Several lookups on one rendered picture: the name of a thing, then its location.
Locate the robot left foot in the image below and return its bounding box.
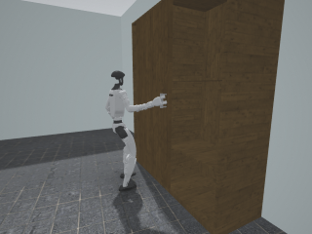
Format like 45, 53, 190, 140
120, 172, 137, 178

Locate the robot right hand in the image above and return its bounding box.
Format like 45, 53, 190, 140
152, 95, 167, 106

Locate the robot right upper arm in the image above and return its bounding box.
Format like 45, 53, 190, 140
117, 90, 133, 113

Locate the robot left upper arm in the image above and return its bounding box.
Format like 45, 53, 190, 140
105, 91, 110, 111

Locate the humanoid robot torso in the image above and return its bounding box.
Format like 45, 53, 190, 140
109, 88, 125, 134

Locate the robot right forearm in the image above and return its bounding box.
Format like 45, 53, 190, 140
128, 100, 154, 112

